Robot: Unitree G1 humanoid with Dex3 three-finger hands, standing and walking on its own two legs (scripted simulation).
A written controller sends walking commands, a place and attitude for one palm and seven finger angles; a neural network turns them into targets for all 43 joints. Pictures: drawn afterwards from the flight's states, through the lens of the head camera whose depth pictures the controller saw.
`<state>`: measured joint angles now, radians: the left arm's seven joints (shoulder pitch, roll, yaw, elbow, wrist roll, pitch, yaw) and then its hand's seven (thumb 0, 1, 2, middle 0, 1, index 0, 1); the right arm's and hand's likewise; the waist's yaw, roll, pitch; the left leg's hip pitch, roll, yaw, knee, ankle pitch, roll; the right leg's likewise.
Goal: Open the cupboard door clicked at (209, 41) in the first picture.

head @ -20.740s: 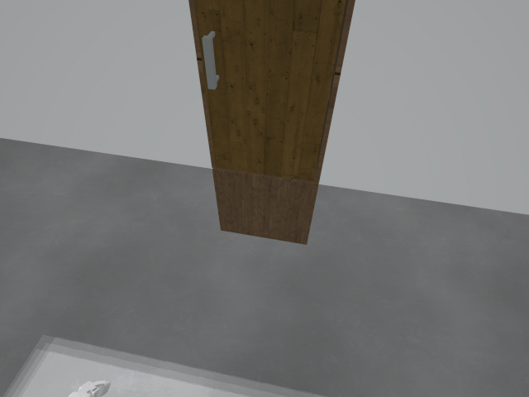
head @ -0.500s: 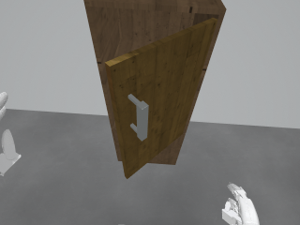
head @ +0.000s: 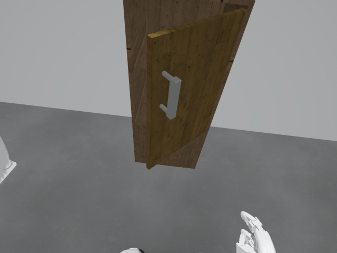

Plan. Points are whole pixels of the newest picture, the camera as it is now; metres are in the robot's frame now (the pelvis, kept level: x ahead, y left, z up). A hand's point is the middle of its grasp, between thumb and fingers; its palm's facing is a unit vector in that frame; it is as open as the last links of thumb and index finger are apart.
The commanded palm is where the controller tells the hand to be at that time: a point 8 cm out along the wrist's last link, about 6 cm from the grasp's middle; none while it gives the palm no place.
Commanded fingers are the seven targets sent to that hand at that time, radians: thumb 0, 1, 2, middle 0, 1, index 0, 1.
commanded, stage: stop stepping back and stand still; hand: left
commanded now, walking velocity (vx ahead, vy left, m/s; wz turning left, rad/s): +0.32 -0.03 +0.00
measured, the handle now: (168, 95) +0.51 +0.04 +0.09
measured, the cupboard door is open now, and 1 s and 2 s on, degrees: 45 45 45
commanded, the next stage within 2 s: let the arm hang, fingers relaxed in 0.84 s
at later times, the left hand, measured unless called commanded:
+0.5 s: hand (22, 209) +0.15 +0.24 +0.16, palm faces +0.40 -0.84 -0.37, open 7.4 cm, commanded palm +0.08 +0.28 +0.18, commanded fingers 0.00 0.90 0.90 -0.20 -0.30 -0.20 -0.30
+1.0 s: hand (52, 222) +0.15 +0.22 +0.09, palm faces +0.23 -0.87 -0.44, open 7.4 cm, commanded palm none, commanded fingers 0.00 0.90 0.90 -0.20 -0.30 -0.20 -0.30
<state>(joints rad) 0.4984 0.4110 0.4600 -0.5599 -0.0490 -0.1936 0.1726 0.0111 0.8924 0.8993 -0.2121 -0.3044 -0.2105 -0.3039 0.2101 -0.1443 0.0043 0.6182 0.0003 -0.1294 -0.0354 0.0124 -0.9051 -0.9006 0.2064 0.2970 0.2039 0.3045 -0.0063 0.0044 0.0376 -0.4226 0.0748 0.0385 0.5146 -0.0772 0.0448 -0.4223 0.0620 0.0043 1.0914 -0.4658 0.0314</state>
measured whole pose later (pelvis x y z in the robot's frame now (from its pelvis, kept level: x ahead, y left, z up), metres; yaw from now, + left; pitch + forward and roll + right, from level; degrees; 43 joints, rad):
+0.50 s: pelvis -0.08 -0.01 +0.00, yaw -3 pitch -2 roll +2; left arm 0.45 0.36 0.38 -0.39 -0.04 -0.16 0.16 0.01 0.89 0.90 -0.21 -0.30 -0.21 -0.30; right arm 0.26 -0.23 -0.02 0.67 -0.01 -0.14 -0.09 0.01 -0.91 -0.90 0.20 0.30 0.20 0.30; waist -0.04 -0.05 -0.01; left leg -0.27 -0.01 0.10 0.56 -0.26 0.03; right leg -0.25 0.00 0.00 0.81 -0.49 0.00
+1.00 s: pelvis -0.08 -0.02 +0.00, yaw -2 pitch +0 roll +0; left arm 0.37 0.37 0.23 -0.19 0.02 -0.18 0.08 0.00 0.90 0.90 -0.21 -0.30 -0.21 -0.30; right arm 0.18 -0.28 -0.03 0.73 -0.01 -0.13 -0.02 0.01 -0.91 -0.90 0.20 0.30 0.20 0.30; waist 0.01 0.01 0.04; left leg -0.27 0.01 0.00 0.53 -0.25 0.00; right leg -0.26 0.01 -0.08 0.52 -0.25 -0.03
